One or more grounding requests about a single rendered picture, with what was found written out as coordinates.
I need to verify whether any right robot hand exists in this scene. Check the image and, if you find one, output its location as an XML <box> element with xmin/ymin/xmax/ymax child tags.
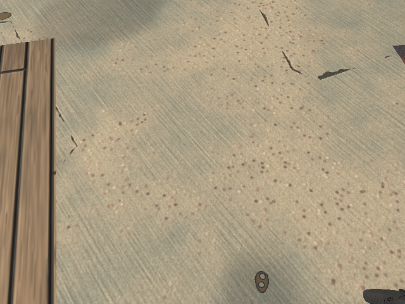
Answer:
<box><xmin>363</xmin><ymin>289</ymin><xmax>405</xmax><ymax>304</ymax></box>

